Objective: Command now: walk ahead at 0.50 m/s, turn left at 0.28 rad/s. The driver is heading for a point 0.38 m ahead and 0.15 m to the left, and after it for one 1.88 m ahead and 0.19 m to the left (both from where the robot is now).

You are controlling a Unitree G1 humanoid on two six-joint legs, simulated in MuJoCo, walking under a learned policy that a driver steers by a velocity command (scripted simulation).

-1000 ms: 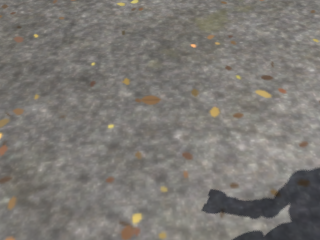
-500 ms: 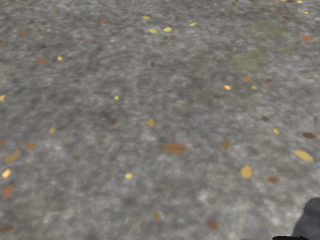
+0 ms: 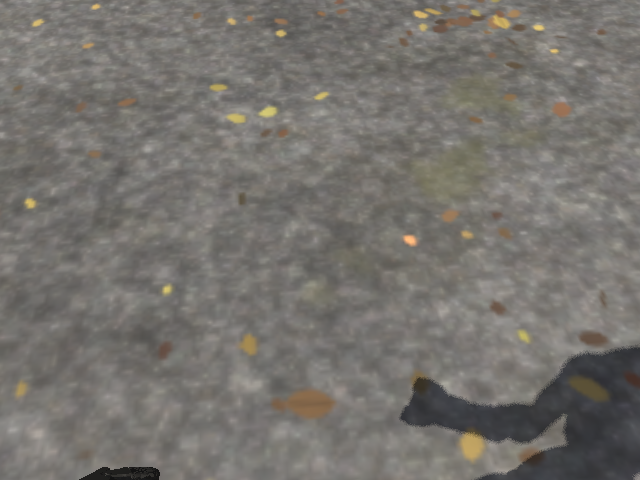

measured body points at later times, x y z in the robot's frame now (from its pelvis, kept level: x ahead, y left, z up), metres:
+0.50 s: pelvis +0.26 +0.00 +0.00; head +0.29 +0.01 +0.45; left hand +0.20 +0.27 -0.14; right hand +0.51 -0.19 -0.10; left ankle +0.39 +0.18 -0.70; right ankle +0.17 -0.14 -0.73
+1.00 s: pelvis +0.52 +0.13 +0.01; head +0.54 +0.14 +0.46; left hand +0.58 +0.42 -0.12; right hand +0.67 -0.11 -0.12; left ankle +0.40 +0.16 -0.73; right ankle +0.77 +0.04 -0.68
